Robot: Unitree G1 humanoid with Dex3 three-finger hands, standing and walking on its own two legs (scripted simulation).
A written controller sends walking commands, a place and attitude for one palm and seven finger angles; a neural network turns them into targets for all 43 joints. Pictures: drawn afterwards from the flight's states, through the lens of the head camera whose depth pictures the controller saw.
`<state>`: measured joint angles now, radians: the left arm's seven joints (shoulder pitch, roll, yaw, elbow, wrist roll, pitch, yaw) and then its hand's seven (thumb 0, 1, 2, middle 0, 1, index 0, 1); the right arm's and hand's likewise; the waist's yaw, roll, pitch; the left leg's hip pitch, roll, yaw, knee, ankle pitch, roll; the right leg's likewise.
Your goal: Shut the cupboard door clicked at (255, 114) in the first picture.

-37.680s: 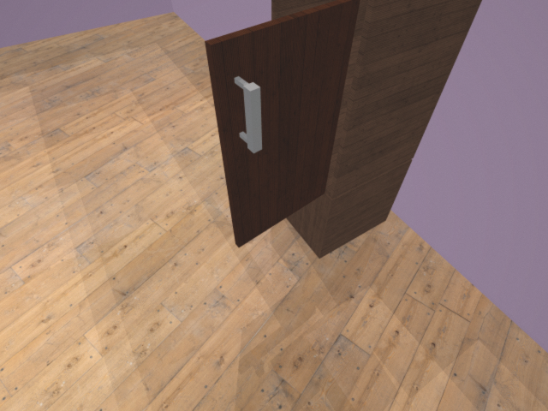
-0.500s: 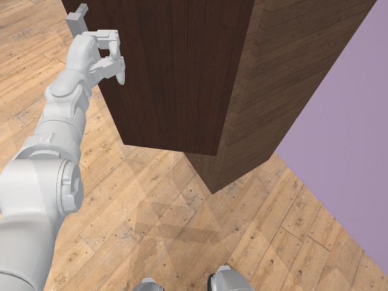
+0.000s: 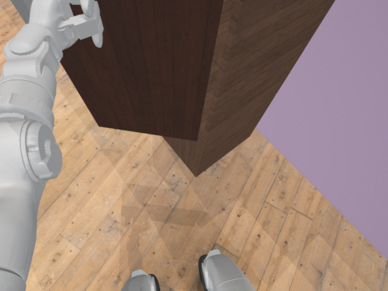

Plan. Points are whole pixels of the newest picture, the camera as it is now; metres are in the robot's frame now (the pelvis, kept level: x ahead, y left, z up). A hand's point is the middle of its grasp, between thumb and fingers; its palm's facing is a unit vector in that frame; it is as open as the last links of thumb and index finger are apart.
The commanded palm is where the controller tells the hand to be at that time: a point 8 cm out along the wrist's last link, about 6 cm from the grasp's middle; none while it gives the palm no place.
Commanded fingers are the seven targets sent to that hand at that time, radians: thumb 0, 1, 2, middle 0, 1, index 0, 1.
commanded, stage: push the door shut along its arc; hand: left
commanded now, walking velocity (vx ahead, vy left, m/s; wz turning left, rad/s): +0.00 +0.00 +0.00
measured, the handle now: (39, 12) +0.62 +0.16 +0.15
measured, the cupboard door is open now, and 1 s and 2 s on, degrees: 44 31 31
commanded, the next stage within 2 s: pull the fist back off the door in 0.26 s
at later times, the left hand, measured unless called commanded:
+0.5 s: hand (106, 6) +0.61 +0.05 +0.16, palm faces -0.05 -0.99 +0.11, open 2.8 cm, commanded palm +0.60 +0.08 +0.15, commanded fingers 0.00 0.90 0.90 -1.30 -1.50 -1.30 -1.50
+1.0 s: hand (113, 29) +0.57 +0.04 +0.14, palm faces +0.04 -1.00 -0.02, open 3.1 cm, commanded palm +0.52 +0.08 +0.15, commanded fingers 0.00 0.90 0.90 -1.30 -1.50 -1.30 -1.50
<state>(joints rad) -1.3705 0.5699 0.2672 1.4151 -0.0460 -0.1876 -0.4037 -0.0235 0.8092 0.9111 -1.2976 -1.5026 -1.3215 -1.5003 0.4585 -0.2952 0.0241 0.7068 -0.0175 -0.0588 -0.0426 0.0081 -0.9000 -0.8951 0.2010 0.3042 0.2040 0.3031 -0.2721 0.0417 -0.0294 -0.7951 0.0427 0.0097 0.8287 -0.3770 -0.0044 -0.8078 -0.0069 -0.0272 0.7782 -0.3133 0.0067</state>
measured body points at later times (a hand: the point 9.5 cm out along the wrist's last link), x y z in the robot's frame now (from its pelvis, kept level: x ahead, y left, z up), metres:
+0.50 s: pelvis +0.00 +0.01 -0.01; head +0.16 +0.01 +0.41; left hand +0.60 +0.10 +0.16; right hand -0.08 -0.24 -0.11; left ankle +0.00 +0.12 -0.70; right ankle +0.02 -0.13 -0.70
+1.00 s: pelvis +0.03 +0.00 +0.01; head +0.13 -0.01 +0.45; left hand +0.56 +0.10 +0.15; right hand -0.04 -0.25 -0.10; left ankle +0.00 +0.12 -0.70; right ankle +0.02 -0.13 -0.70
